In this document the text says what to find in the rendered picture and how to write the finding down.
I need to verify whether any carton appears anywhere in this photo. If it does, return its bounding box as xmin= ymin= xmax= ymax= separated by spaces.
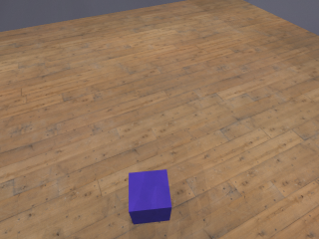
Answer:
xmin=129 ymin=169 xmax=172 ymax=225

